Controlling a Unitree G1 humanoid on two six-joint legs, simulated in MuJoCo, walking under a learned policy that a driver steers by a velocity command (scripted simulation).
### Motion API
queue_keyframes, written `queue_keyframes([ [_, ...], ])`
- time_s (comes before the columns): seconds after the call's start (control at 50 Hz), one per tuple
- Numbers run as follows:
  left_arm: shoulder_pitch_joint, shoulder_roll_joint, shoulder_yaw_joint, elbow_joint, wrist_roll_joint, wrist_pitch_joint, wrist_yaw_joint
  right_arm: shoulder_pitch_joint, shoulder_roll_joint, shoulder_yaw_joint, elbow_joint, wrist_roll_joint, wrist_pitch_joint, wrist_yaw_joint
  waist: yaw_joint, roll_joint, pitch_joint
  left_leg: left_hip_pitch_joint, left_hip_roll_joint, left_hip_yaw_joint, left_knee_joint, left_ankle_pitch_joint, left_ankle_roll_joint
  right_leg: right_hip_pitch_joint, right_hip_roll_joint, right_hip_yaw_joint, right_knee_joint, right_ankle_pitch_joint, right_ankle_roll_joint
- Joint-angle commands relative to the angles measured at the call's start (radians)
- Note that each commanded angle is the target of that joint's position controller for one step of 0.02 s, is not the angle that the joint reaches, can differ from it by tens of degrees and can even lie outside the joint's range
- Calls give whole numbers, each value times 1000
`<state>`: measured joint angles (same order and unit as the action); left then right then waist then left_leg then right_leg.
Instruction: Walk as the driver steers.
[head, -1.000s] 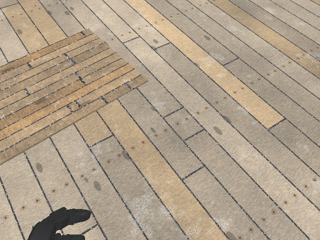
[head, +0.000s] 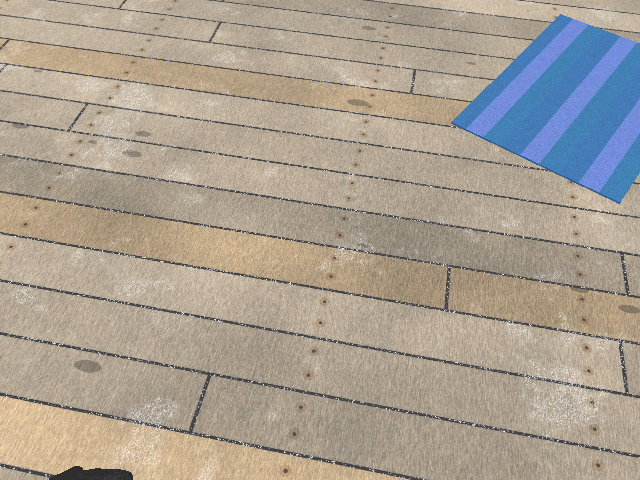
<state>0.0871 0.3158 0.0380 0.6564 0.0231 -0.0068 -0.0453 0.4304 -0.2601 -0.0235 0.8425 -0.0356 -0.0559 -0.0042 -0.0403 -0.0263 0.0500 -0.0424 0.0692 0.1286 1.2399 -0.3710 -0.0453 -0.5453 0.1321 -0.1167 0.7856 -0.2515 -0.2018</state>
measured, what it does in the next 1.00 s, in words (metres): walks ahead, turning left: left foot, then right foot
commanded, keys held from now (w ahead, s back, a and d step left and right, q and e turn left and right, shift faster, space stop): w+e+shift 0.08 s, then w+shift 0.12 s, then w+q+shift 0.80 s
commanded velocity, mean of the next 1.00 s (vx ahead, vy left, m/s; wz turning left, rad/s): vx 1.00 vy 0.00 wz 0.26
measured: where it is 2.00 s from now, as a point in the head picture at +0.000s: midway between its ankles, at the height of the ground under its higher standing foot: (190, 142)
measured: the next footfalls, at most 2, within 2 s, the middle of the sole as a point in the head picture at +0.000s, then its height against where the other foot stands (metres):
left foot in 0.36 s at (259, 422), level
right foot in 0.80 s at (348, 268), level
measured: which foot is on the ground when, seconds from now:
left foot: up 0.00-0.34, down 0.36-0.78, up 0.80-1.00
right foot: down 0.00-0.38, up 0.40-0.78, down 0.80-1.00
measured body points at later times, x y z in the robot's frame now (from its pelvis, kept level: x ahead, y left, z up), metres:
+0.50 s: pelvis +0.47 +0.05 +0.04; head +0.49 +0.05 +0.48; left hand +0.60 +0.32 -0.08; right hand +0.52 -0.24 -0.08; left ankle +0.54 +0.13 -0.69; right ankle +0.31 -0.04 -0.57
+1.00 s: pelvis +0.94 +0.03 +0.05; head +0.96 +0.03 +0.50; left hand +0.90 +0.34 -0.06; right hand +1.18 -0.20 -0.05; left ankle +0.89 +0.13 -0.59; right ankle +0.93 -0.10 -0.69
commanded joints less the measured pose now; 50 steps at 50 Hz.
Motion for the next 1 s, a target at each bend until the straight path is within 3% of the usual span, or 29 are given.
queue_keyframes([
  [0.02,316,266,104,36,-5,15,46,-179,-186,-22,-242,6,-73,1,141,49,-166,-857,-16,-220,305,-1,18,829,-369,883,-532,-101,-254],
  [0.06,260,198,80,49,-9,-20,53,-182,-162,-13,-223,-28,-52,-5,42,151,-26,-707,39,-219,122,-20,7,524,-277,702,-529,121,-189],
  [0.08,234,176,68,47,-7,-33,53,-149,-156,-10,-218,-41,-26,-5,1,120,-21,-638,46,-222,67,-55,-9,415,-254,665,-538,149,-200],
  [0.12,214,136,53,53,-15,-59,45,-178,-122,-5,-220,-46,8,3,-18,138,-2,-574,73,-185,-81,-43,-23,278,-188,543,-582,108,-165],
  [0.16,232,129,52,68,-15,-78,41,-321,-81,16,-291,-26,3,17,11,67,67,-511,88,-149,-304,162,-24,146,-155,481,-630,181,-140],
  [0.2,255,120,52,83,-26,-91,32,-397,-52,28,-300,-6,-5,34,56,57,58,-365,56,-120,-505,439,2,107,-112,411,-664,223,-81],
  [0.24,302,145,57,102,-35,-104,23,-401,-68,23,-287,12,-9,40,91,6,38,-337,44,-103,-604,586,46,232,-172,401,-687,339,-57],
  [0.3,378,173,55,147,-17,-103,33,-463,-113,1,-290,3,-10,34,132,26,22,-424,-29,-34,-707,457,118,556,-215,327,-612,695,-8],
  [0.34,378,220,61,162,7,-92,48,-291,-154,-24,-246,11,-14,24,43,-52,-88,-295,-106,-17,-685,271,159,667,-260,277,-353,1127,32],
  [0.36,350,214,59,164,26,-79,56,-93,-186,-43,-185,13,-11,10,-61,-59,-170,-106,-128,-13,-699,206,185,623,-252,237,-114,1170,52],
  [0.38,304,169,44,147,40,-75,62,131,-244,-68,-127,5,-4,-3,-172,-24,-268,173,-24,-132,-630,80,222,409,-218,202,223,954,69],
  [0.4,377,53,15,85,-6,-87,45,181,-367,-106,-104,-14,1,1,-96,342,-370,432,214,-724,-765,-217,393,-1,-20,137,686,182,144],
  [0.42,306,82,6,72,18,-109,46,103,-279,-91,-104,13,9,24,-76,284,-328,425,232,-1031,-964,-224,388,-182,-10,204,732,-129,129],
  [0.44,210,96,1,47,13,-116,45,0,-246,-87,-124,16,5,29,-50,158,-191,310,221,-868,-961,-181,380,-249,-101,241,702,-37,128],
  [0.46,139,107,-6,32,26,-122,40,6,-211,-83,-111,22,2,34,-54,27,-144,195,188,-769,-960,-40,363,-208,-139,228,618,-8,133],
  [0.48,110,88,-12,9,38,-119,34,6,-183,-74,-91,22,3,28,-18,-11,-84,69,150,-708,-990,-47,349,-186,-164,226,547,-20,144],
  [0.54,87,51,-31,-31,60,-77,23,24,-150,-57,-51,32,-14,24,52,39,25,-158,47,-571,-1038,79,335,-126,-205,198,360,-84,188],
  [0.6,-66,42,-54,-108,36,-72,7,-27,-190,-75,-77,29,-22,20,47,71,69,-340,0,-512,-1143,92,337,-38,-209,143,73,90,237],
  [0.62,-124,35,-59,-118,29,-75,1,-2,-170,-74,-71,35,-25,26,18,47,85,-359,-40,-463,-1144,195,310,12,-189,112,-17,171,245],
  [0.64,-141,17,-66,-134,17,-76,-3,-16,-205,-87,-78,41,-26,26,17,88,60,-377,-35,-471,-1153,223,293,95,-178,116,-107,256,245],
  [0.72,-165,64,-48,-132,10,-81,16,35,-228,-101,-67,53,-26,24,-19,61,0,-185,-4,-497,-1052,506,239,191,-143,124,-239,323,227],
  [0.76,-28,109,-23,-96,10,-88,36,32,-260,-109,-65,42,-20,15,46,63,-107,-103,-12,-487,-820,757,200,358,-103,128,-275,167,203],
  [0.78,130,138,-5,-56,13,-92,50,5,-278,-112,-69,39,-21,18,136,40,-205,-152,-56,-454,-602,775,176,552,-122,129,-273,110,188],
  [0.8,338,202,24,-30,31,-96,74,-18,-213,-94,-90,37,-31,21,223,-14,-327,-301,-99,-406,-298,578,165,792,-293,285,-267,-150,156],
  [0.82,380,272,44,-26,70,-92,79,94,-40,-50,-128,78,-34,13,150,-285,-487,-606,-200,-300,27,-164,145,1061,-619,792,-398,-502,61],
  [0.84,322,256,56,-25,44,-78,78,52,-102,-42,-144,59,-16,8,136,-285,-457,-733,-127,-244,158,-83,161,970,-625,1011,-524,-682,24],
  [0.86,237,154,36,-32,36,-77,76,-70,-154,-54,-139,35,-3,10,140,-136,-263,-781,-73,-217,149,23,162,817,-557,819,-528,-580,49],
  [0.88,208,97,23,-16,33,-79,68,-129,-156,-56,-142,21,4,23,130,-38,-163,-764,-36,-209,97,77,154,699,-511,632,-514,-342,64],
  [1.0,270,34,10,103,-4,-118,46,-299,-64,-26,-245,-1,64,80,51,-78,-15,-787,44,-171,0,163,125,507,-423,171,-601,219,119],
])
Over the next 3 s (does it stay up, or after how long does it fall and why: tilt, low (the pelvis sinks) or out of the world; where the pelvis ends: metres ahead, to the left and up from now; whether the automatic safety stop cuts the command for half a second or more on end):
stays up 1.69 0.37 0.03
